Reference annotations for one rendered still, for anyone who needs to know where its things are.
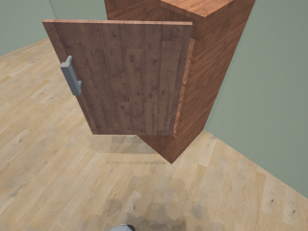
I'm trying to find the cupboard door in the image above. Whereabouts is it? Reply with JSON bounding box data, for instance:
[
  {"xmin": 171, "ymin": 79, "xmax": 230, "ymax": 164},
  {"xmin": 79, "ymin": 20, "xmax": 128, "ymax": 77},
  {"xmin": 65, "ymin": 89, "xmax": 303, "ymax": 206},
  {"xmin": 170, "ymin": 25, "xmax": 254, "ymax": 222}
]
[{"xmin": 42, "ymin": 18, "xmax": 193, "ymax": 136}]

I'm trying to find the handle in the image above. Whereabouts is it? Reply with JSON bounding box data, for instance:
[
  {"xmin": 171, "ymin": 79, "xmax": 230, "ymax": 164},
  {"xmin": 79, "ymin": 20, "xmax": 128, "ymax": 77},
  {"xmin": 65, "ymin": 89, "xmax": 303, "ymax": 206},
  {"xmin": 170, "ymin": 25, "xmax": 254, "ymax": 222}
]
[{"xmin": 60, "ymin": 56, "xmax": 82, "ymax": 95}]

